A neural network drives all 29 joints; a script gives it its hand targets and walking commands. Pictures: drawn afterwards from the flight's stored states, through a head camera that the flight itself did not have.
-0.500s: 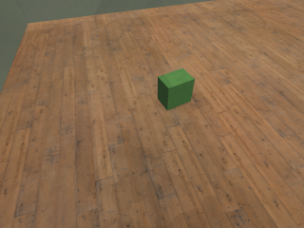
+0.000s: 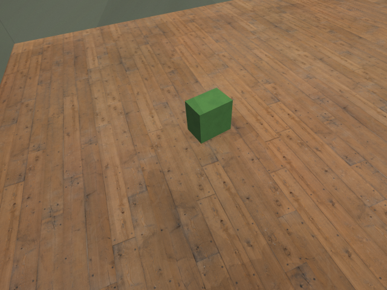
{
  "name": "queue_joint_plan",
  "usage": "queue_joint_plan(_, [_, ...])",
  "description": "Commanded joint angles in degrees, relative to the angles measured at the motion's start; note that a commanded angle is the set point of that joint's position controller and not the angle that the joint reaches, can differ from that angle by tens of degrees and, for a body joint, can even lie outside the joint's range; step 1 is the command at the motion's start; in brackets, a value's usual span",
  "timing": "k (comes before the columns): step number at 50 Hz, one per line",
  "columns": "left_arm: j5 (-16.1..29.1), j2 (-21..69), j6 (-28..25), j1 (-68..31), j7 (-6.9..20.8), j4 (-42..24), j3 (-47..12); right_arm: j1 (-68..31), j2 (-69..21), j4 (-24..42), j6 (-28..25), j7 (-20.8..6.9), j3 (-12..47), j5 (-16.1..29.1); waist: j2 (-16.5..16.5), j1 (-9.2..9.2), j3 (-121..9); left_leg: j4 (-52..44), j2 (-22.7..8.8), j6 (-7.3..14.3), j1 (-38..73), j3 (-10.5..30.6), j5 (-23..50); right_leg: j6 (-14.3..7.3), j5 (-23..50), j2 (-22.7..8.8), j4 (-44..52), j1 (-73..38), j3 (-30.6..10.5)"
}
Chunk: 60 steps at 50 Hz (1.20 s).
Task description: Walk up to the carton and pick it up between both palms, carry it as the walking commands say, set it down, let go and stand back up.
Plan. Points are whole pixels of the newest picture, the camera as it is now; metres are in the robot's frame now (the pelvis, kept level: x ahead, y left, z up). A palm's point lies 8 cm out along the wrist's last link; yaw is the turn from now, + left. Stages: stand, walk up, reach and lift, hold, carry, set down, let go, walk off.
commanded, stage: walk up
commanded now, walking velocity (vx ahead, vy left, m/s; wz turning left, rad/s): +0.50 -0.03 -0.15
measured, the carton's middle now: (208, 115) +1.36 -0.08 -0.64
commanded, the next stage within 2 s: none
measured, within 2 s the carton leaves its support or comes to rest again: neither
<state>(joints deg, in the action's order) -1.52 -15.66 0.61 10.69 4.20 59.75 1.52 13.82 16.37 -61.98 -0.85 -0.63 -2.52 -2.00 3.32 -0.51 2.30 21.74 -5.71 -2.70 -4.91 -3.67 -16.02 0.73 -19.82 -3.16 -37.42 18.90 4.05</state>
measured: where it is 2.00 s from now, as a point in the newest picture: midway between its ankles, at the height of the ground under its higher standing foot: (208, 177)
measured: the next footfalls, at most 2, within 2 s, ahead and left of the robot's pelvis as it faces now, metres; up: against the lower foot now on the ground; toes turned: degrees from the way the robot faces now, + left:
right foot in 0.04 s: +0.07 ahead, -0.14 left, +0.00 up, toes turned -6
left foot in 0.52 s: +0.42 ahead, +0.13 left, +0.00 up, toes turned +9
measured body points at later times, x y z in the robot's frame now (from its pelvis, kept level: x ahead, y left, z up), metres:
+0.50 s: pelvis +0.25 +0.01 -0.03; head +0.29 -0.01 +0.42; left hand +0.10 +0.23 -0.15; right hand +0.40 -0.21 -0.17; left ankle +0.38 +0.13 -0.74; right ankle +0.04 -0.14 -0.74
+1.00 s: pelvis +0.53 -0.03 -0.01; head +0.56 -0.03 +0.43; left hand +0.66 +0.20 -0.16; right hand +0.40 -0.25 -0.16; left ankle +0.38 +0.12 -0.74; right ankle +0.66 -0.17 -0.73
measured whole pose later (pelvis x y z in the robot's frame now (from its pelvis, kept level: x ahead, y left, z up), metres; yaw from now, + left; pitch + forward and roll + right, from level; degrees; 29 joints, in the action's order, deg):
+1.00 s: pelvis +0.53 -0.03 -0.01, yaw -2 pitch +0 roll +0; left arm -1.7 -11.4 -0.9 5.3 3.5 57.6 1.7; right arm 28.0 11.2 -64.9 -3.9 -0.2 -2.3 -1.7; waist 1.1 -4.9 3.5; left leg 19.5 -7.1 -4.8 4.8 -10.3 -23.3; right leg 1.7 -6.2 -5.5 -31.7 27.7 6.9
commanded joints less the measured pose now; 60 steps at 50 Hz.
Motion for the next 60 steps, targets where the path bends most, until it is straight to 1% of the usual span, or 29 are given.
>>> queue_joint_plan(1, [-0.3, -10.8, -2.8, 16.9, -2.2, 2.9, 3.5, -8.7, 7.5, 6.7, -1.5, -0.8, -1.3, -0.1, -14.3, 10.19, 0.2, 20.2, 0.8, 3.4, -29.2, -4.6, -20.9, -3.7, -11.5, -8.6, 18.9, -26.6, -12.1])
queue_joint_plan(2, [-0.8, -15.7, -3.3, 22.6, -3.0, 2.8, 4.4, -9.6, 3.9, 8.9, -0.9, -0.9, -0.4, -0.5, -22.9, 11.59, 1.5, 39.0, 3.4, 2.9, -39.4, -2.7, -20.3, -6.4, -27.1, -22.8, 32.4, -25.7, -35.9])
queue_joint_plan(3, [-0.7, -16.3, -3.6, 20.9, -3.7, 1.4, 3.9, -9.7, 4.2, 8.7, -0.6, -0.9, -0.7, -0.8, -11.3, 9.8, 1.8, 45.3, -0.3, 3.5, -41.3, 3.8, -13.9, -8.4, -31.4, -26.4, 33.9, -22.3, -42.4])
queue_joint_plan(4, [-0.4, -14.8, -3.9, 15.4, -4.1, 0.3, 3.2, -10.2, 4.2, 8.1, -1.0, -1.2, -1.1, -0.4, -8.2, 7.56, 4.7, 46.5, -2.1, 4.1, -39.9, 5.5, -8.4, -8.9, -27.7, -24.7, 34.7, -17.3, -39.7])
queue_joint_plan(6, [0.0, -10.1, -4.9, 8.8, -4.1, -1.7, 2.9, -7.7, 3.3, 6.6, -1.1, -1.7, -1.2, 0.4, -11.6, 4.08, 6.0, 44.5, -4.9, 3.3, -34.3, 6.1, -0.1, -7.5, -18.5, -20.0, 34.4, -10.4, -28.1])
queue_joint_plan(8, [0.8, -6.3, -5.9, 10.5, -4.2, -1.2, 2.5, -5.9, 2.3, 5.4, -0.8, -2.3, -1.0, 0.0, -8.9, 3.85, 2.5, 41.2, -3.6, 1.6, -33.4, 3.8, 5.7, -6.3, -0.6, -15.2, 30.9, -17.5, -17.4])
queue_joint_plan(10, [0.7, -5.2, -6.4, 14.2, -4.5, 1.2, 2.1, -7.9, 0.9, 5.8, -0.1, -2.4, -1.0, 0.1, -7.4, 4.61, 1.8, 37.0, -2.0, 0.7, -34.2, 1.9, 6.7, -6.3, 15.3, -15.3, 28.6, -21.6, -11.4])
queue_joint_plan(17, [0.4, -2.9, -6.1, 18.9, -5.2, 4.8, 1.4, -15.2, -3.2, 9.0, -0.1, -2.8, -0.1, 0.8, -11.5, 5.48, 6.0, 18.7, 0.4, 0.8, -30.9, -2.7, 14.4, -5.7, 25.4, -12.4, 27.6, -19.4, -2.8])
queue_joint_plan(20, [0.2, -4.3, -5.7, 20.3, -5.3, 5.6, 1.6, -17.5, -2.9, 9.7, -1.0, -2.9, -0.3, 0.8, -13.8, 5.74, 5.0, 14.1, 2.1, 1.4, -29.2, -6.1, 10.0, -6.4, 34.4, -13.2, 24.9, -22.9, -2.4])
queue_joint_plan(23, [1.2, -5.8, -5.6, 17.9, -5.7, 5.5, 1.5, -6.5, -0.5, 5.5, -2.2, -1.8, -0.8, 0.3, -11.5, 0.5, -2.2, 8.6, 5.9, 4.0, -10.7, -8.5, 6.2, -4.5, 49.6, -11.0, 9.9, -19.1, 1.7])
queue_joint_plan(24, [1.8, -5.5, -5.5, 17.5, -5.7, 5.7, 1.5, 3.4, 2.2, 2.2, -2.9, -1.2, -1.9, -0.1, -8.1, -4.52, -8.1, 7.0, 6.0, 5.8, 4.1, -8.3, 8.1, -3.7, 46.5, -8.3, -2.6, -12.9, 2.5])
queue_joint_plan(25, [2.9, -2.6, -5.3, 19.0, -5.6, 5.3, 0.9, 14.0, 8.5, 1.2, -3.8, -0.3, -3.3, -1.4, -0.5, -8.12, -15.6, 4.2, -10.6, 8.8, 21.0, 10.6, 10.3, -1.4, 16.9, -2.6, -21.3, 2.9, 3.7])
queue_joint_plan(26, [2.9, 0.8, -5.3, 20.3, -5.3, 2.9, 0.3, 20.4, 14.8, 0.0, -3.8, 0.4, -4.4, -1.6, 8.7, -7.86, -23.6, 0.3, -27.2, 11.4, 31.3, 32.8, 15.5, -1.4, -13.9, 1.3, -36.2, 13.8, -3.1])
queue_joint_plan(27, [3.1, -1.6, -5.2, 20.6, -5.4, 4.5, 1.6, 17.2, 13.8, 0.3, -3.3, 0.8, -4.2, -0.5, 1.4, -6.88, -20.5, -2.9, -25.9, 12.4, 25.7, 32.1, 14.6, -2.1, -6.6, -0.3, -40.6, 15.5, -8.4])
queue_joint_plan(29, [1.6, -0.1, -5.3, 14.4, -4.8, 4.3, 0.8, 7.0, 5.8, 2.3, -4.1, 0.4, -1.9, -0.3, 0.6, -3.2, -7.6, -5.9, -18.7, 10.2, 6.9, 20.7, 11.7, -2.8, 0.1, -3.7, -38.5, 14.6, -9.3])
queue_joint_plan(32, [0.3, 2.4, -2.9, 12.4, -3.8, 2.0, 1.3, 0.1, 0.2, 3.3, -4.3, 0.6, -1.0, 0.4, 2.5, 0.54, 3.2, -10.9, -15.3, 8.0, -8.0, 10.8, 1.9, -1.4, 5.2, -6.3, -31.4, 12.5, -7.5])
queue_joint_plan(36, [-0.7, 3.7, -0.8, 8.3, -2.3, -1.1, 1.9, 7.2, 1.2, 0.2, -4.5, 1.2, -1.1, 1.2, -0.3, 0.75, 6.2, -10.7, -14.8, 7.6, -7.4, 6.9, 15.2, 1.6, 12.2, -5.5, -23.7, 16.6, -4.6])
queue_joint_plan(39, [-0.5, 3.1, -0.1, 4.8, -0.8, -2.2, 1.1, 7.0, 1.3, 1.3, -4.4, 0.8, -1.3, 1.0, 9.5, 0.58, 4.1, -12.9, -11.8, 5.9, -6.6, 1.3, 5.6, 2.2, 17.8, -5.2, -17.7, 15.6, -2.2])
queue_joint_plan(42, [0.8, 1.9, -1.3, -3.8, -0.3, -5.0, 0.8, 8.1, 0.9, 1.8, -4.5, 0.1, -1.0, 0.6, 12.8, -0.65, 6.3, -15.9, -7.9, 4.9, -7.9, -4.5, 3.7, 2.0, 20.1, -3.2, -4.5, 8.0, 0.3])
queue_joint_plan(44, [0.5, 1.7, -1.4, -8.7, -0.2, -5.9, 1.0, 10.7, 2.3, 1.0, -4.3, 0.4, -1.1, 0.3, 10.6, -2.78, 7.8, -15.1, -9.3, 6.2, -5.8, -4.4, 4.6, 2.5, 18.1, -2.0, 0.5, 7.4, 3.2])
queue_joint_plan(46, [-0.1, 0.6, -2.2, -9.6, -0.7, -6.4, 1.5, 10.9, 3.2, 1.0, -4.5, 0.8, -0.9, 0.3, 6.3, -2.37, 7.7, -11.1, -10.0, 6.6, -2.7, -3.0, 12.1, 1.2, 14.8, -1.9, 4.2, 6.6, 3.2])
queue_joint_plan(49, [-0.5, -0.7, -3.3, 0.5, -1.9, -2.4, 1.8, 11.6, 4.0, 0.5, -3.9, 1.2, -1.3, 0.4, 1.7, 1.87, 1.2, 5.6, -7.8, 5.7, -4.1, -6.5, 19.7, 0.0, 11.4, 0.7, 11.1, -7.4, 6.6])
queue_joint_plan(50, [-0.7, -4.2, -4.0, 9.8, -2.9, 0.7, 3.2, 11.3, 1.6, 0.9, -4.1, 1.1, -0.3, 0.4, -4.7, 5.88, -5.8, 18.3, -5.1, 4.0, -11.8, -6.3, 15.4, -2.2, 11.7, -2.1, 11.9, -22.3, 2.1])
queue_joint_plan(51, [-1.6, -11.6, -4.7, 20.6, -3.7, 2.3, 5.1, 12.4, -0.8, 4.0, -4.3, 0.9, 0.6, 1.1, -21.7, 9.24, -16.1, 39.2, -0.2, 2.1, -22.9, -6.2, -10.0, -6.6, 10.8, -19.8, 14.8, -37.0, -20.0])
queue_joint_plan(52, [-1.2, -15.8, -4.9, 23.1, -4.1, 2.9, 5.9, 11.9, -1.0, 5.2, -4.1, 0.8, -0.1, 2.1, -25.7, 9.3, -18.5, 48.5, 2.0, 3.1, -30.8, -0.3, -18.9, -9.4, 9.3, -26.9, 20.9, -40.8, -35.5])
queue_joint_plan(54, [-0.7, -9.5, -5.1, 14.6, -4.3, 1.4, 4.3, 7.7, 1.0, 2.8, -4.0, 0.6, -0.9, 1.8, -10.2, 5.97, -12.9, 53.4, -2.1, 3.6, -31.9, 5.7, -9.5, -8.8, 9.3, -20.1, 20.9, -29.9, -25.5])
queue_joint_plan(55, [-0.5, -6.3, -5.5, 11.0, -4.3, 0.3, 3.5, 6.5, -0.2, 2.5, -3.5, 0.6, -0.7, 1.4, -7.0, 4.95, -8.1, 51.9, -3.4, 3.5, -30.3, 4.9, -5.6, -8.0, 10.0, -19.5, 22.9, -22.0, -22.4])
queue_joint_plan(58, [-0.1, -1.0, -6.3, 6.6, -4.4, -0.9, 2.0, 6.8, -3.5, 2.3, -1.1, 0.3, -1.1, 0.0, -5.5, 1.94, -0.5, 46.1, -4.9, 1.6, -27.7, 3.4, 1.5, -7.3, 17.5, -18.2, 25.3, -10.7, -14.0])
queue_joint_plan(60, [-0.2, -1.1, -6.7, 9.8, -4.5, -0.1, 2.0, 4.4, -3.4, 3.3, 0.0, -0.2, -1.1, -0.2, -9.0, 2.21, 0.3, 41.4, -4.3, 1.0, -27.9, 2.7, 4.5, -7.1, 20.7, -16.4, 25.9, -11.1, -10.7])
